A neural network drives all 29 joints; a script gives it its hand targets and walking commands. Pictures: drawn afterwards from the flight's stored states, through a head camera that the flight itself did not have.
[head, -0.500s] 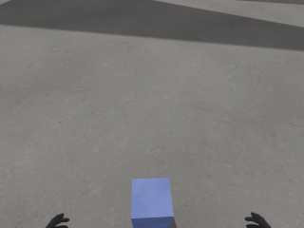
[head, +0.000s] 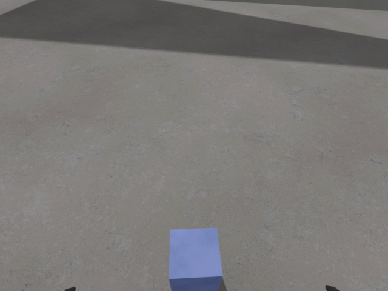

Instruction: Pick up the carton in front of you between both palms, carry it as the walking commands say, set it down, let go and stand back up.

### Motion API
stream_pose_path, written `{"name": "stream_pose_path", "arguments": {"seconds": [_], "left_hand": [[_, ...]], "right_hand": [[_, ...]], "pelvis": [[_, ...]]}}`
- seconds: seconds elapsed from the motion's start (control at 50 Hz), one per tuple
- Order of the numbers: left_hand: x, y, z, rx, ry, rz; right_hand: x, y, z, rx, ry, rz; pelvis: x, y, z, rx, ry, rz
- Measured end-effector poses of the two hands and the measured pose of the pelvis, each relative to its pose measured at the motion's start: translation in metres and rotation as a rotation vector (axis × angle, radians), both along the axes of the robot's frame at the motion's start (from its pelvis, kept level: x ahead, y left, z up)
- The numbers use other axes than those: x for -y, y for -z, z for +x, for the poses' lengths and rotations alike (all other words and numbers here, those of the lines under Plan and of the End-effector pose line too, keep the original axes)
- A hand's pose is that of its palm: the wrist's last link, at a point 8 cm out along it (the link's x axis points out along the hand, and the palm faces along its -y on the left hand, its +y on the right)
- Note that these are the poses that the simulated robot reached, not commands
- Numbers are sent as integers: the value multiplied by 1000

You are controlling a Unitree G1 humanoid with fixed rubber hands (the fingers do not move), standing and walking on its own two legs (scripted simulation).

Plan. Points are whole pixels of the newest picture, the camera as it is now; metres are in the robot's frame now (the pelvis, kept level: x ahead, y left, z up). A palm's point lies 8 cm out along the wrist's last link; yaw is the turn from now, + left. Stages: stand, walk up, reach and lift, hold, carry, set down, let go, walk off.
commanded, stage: stand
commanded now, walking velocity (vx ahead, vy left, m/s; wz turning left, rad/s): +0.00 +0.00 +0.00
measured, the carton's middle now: (194, 261) +0.42 +0.01 -0.65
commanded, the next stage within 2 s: none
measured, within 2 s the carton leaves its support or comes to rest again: neither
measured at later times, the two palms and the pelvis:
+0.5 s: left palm out of the picture +0.08 +0.30 -0.10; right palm out of the picture +0.08 -0.31 -0.10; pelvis -0.01 +0.00 +0.00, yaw +0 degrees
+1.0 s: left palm out of the picture +0.07 +0.31 -0.10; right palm out of the picture +0.07 -0.31 -0.10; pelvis -0.02 +0.00 +0.01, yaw +0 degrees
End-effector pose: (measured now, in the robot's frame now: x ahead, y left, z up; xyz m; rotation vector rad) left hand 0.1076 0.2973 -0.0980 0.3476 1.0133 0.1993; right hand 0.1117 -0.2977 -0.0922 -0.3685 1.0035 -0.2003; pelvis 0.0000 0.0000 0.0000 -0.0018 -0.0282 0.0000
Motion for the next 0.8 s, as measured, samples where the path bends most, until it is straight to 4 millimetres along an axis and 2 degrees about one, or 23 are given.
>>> {"name": "stream_pose_path", "arguments": {"seconds": [0.36,0.8], "left_hand": [[-6,2,-25,-61,-16,5],[-11,4,-34,-97,-19,11]], "right_hand": [[7,2,-23,-53,16,-5],[11,4,-36,-93,35,-8]], "pelvis": [[1,-3,-12,9,4,0],[-1,-5,-17,13,8,0]]}}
